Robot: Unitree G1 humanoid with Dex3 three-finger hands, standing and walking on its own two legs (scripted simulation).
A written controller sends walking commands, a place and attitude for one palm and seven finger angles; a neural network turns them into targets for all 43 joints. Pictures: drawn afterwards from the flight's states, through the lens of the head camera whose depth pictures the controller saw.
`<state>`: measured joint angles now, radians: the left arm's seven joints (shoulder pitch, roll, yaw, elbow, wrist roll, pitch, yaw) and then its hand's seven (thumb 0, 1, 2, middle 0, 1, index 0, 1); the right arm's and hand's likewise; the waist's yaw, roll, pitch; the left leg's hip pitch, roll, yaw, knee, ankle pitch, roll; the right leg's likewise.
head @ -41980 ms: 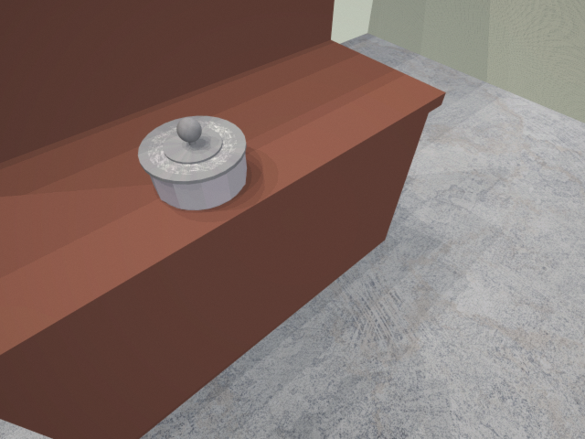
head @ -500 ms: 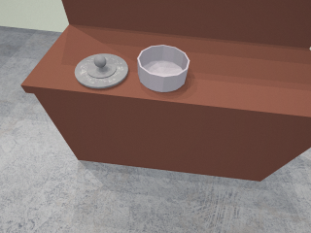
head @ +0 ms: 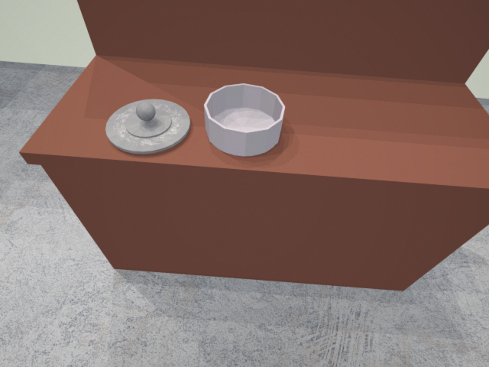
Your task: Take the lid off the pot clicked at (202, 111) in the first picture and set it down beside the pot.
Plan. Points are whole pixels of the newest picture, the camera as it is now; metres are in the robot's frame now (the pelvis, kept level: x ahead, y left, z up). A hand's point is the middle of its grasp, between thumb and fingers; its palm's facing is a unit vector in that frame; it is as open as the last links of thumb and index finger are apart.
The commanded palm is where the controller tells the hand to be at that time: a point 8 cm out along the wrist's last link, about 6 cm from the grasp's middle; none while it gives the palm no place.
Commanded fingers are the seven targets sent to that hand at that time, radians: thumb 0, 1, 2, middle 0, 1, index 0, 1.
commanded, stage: let the arm hang, fingers relaxed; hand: left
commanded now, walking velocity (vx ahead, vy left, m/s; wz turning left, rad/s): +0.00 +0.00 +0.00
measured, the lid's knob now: (145, 111) +0.67 +0.27 +0.01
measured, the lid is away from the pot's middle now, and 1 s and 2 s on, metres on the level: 0.24 0.24 0.24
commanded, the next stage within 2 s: look to check the result in 1.08 s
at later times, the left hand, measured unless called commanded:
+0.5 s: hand out of the picture -0.01 +0.17 -0.18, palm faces +0.04 -0.98 -0.19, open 7.2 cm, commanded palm none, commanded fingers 0.00 0.90 0.90 -0.20 -0.30 -0.20 -0.30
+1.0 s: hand out of the picture -0.02 +0.17 -0.18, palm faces +0.04 -0.98 -0.18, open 7.3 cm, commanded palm none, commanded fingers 0.00 0.90 0.90 -0.20 -0.30 -0.20 -0.30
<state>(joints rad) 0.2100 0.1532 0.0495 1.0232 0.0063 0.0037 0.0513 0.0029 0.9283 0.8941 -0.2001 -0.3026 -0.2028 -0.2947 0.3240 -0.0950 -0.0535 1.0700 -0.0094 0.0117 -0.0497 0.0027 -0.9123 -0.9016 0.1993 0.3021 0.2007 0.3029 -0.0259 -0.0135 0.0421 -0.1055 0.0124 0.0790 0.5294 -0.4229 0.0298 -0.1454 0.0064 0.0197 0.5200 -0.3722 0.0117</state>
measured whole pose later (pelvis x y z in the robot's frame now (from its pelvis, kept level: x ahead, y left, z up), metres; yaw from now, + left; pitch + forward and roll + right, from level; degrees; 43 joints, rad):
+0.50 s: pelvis -0.02 +0.00 +0.00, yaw +0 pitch +0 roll -1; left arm 0.27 0.14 0.04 1.09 0.01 0.00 0.05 0.01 0.94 0.89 -0.20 -0.30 -0.20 -0.29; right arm 0.32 -0.08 -0.05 1.09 -0.01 0.01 -0.05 0.00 -0.90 -0.90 0.20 0.30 0.20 0.30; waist -0.02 -0.01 0.06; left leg -0.11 0.01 0.09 0.49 -0.38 0.03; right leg -0.16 0.01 0.03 0.48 -0.32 0.01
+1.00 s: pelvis -0.02 +0.00 +0.01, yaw +0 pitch +0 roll -1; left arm 0.27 0.14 0.03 1.11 0.01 0.00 0.05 0.02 0.94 0.89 -0.20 -0.30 -0.20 -0.29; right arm 0.31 -0.08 -0.05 1.11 0.00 0.00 -0.05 0.00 -0.91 -0.90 0.20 0.30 0.20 0.30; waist -0.01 -0.02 0.07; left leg -0.12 0.01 0.09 0.49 -0.36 0.04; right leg -0.16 0.00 0.03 0.47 -0.31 0.02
